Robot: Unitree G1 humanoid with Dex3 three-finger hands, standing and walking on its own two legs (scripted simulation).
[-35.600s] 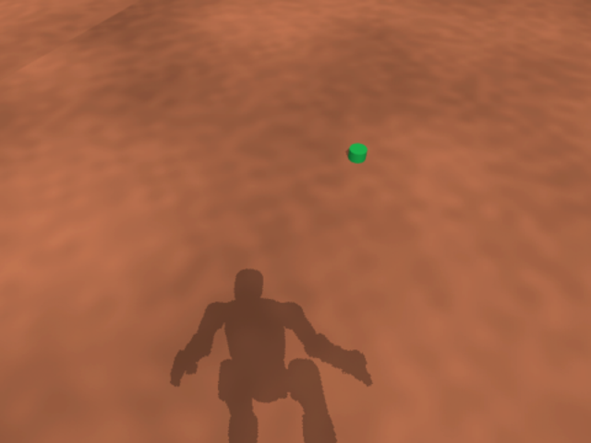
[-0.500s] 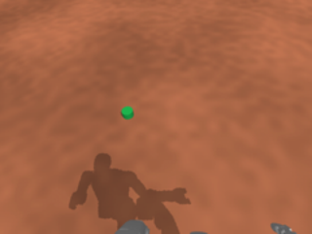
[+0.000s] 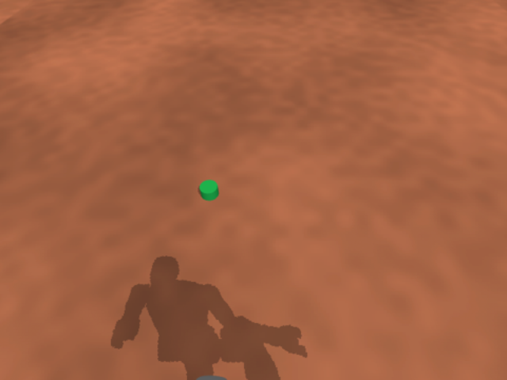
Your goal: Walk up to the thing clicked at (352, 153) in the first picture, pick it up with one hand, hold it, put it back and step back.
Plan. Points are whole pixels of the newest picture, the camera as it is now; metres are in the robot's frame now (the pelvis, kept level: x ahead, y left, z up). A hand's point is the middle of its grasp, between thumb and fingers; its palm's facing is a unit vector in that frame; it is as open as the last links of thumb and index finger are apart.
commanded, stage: step back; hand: left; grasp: from above
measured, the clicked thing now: (209, 190) +1.08 +0.27 -0.73
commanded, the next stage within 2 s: stand in 0.46 s
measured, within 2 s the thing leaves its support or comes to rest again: neither
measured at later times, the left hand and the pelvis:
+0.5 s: hand out of the picture +0.10 +0.30 -0.15, palm faces -0.01 -0.93 -0.37, open 7.4 cm; pelvis +0.03 +0.03 +0.00, yaw +0 degrees
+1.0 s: hand out of the picture +0.12 +0.28 -0.14, palm faces -0.06 -0.94 -0.33, open 7.4 cm; pelvis +0.03 +0.03 +0.02, yaw -1 degrees
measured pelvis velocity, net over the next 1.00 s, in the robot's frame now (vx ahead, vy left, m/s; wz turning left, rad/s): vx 0.03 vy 0.03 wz -0.01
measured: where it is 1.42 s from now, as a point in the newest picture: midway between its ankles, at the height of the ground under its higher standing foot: outside the picture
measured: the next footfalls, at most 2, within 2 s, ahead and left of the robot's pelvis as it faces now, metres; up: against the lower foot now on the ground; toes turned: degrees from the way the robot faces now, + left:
left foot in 0.22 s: +0.12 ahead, +0.16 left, +0.00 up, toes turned +2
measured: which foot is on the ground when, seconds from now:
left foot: up 0.00-0.20, down 0.22-1.00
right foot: down 0.00-1.00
